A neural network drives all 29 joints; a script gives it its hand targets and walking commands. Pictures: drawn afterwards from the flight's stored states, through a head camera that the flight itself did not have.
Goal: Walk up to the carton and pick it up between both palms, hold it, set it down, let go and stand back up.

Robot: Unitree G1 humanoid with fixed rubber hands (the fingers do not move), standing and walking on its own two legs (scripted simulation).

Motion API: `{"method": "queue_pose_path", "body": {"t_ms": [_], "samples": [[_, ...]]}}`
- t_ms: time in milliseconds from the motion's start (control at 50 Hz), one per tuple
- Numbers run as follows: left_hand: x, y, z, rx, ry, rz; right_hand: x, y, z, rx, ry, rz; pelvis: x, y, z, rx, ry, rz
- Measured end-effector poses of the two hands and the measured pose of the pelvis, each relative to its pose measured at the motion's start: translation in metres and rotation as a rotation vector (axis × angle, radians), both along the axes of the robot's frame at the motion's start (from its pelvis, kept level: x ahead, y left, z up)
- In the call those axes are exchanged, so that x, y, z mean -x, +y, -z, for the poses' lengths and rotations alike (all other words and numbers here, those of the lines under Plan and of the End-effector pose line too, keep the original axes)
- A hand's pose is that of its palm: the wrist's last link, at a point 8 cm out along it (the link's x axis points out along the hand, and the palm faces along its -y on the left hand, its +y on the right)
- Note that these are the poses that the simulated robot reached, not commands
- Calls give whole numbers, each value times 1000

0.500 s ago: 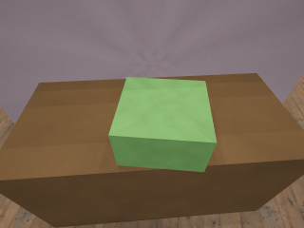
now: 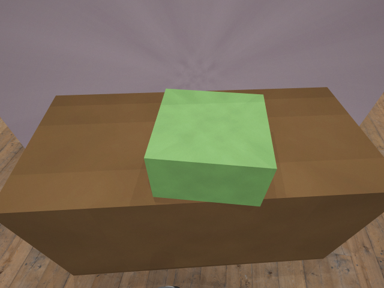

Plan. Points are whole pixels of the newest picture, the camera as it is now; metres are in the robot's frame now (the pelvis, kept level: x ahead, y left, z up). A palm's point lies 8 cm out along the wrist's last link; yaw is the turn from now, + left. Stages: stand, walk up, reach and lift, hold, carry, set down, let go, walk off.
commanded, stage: stand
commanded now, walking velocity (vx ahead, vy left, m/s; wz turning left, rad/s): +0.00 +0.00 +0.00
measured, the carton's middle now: (210, 143) +0.53 -0.01 -0.04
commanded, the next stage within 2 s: none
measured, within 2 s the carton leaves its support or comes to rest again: neither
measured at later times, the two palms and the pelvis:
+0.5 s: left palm out of the picture -0.01 +0.31 -0.15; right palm out of the picture -0.02 -0.26 -0.13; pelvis -0.05 +0.02 -0.02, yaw +0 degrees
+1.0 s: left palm out of the picture +0.03 +0.29 -0.10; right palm out of the picture +0.07 -0.28 -0.11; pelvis -0.02 +0.00 +0.01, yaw +1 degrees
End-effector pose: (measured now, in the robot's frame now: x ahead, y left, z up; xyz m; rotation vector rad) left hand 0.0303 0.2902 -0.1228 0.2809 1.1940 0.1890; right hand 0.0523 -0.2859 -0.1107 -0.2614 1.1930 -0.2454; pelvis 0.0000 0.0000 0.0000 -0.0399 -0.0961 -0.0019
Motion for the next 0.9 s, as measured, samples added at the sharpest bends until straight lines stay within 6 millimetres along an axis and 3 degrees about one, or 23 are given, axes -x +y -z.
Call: {"method": "queue_pose_path", "body": {"t_ms": [160,280,320,420,520,600,720,900], "samples": [[27,-1,6,18,24,-36,14,3,0,6,3,5,16,0,2,-3,1,-1],[82,-9,13,27,85,-89,12,6,4,-6,-26,-4,32,2,6,-9,-11,-7],[88,-6,17,24,108,-93,16,9,1,-2,-70,-2,33,7,8,5,-14,-7],[61,13,34,17,21,-91,53,18,10,34,-45,6,40,18,23,1,-8,-21],[31,21,24,11,-94,-48,71,30,15,13,4,-21,46,18,23,-40,-8,-12],[20,22,6,5,-117,-19,61,33,11,-14,-12,-37,47,18,13,-28,-11,-12],[13,24,-15,-30,-106,-5,27,27,0,-32,-76,-71,42,14,0,-39,2,-15],[11,14,-23,-51,-39,-13,-13,8,-3,-29,-93,-89,29,4,-6,-46,12,-27]]}}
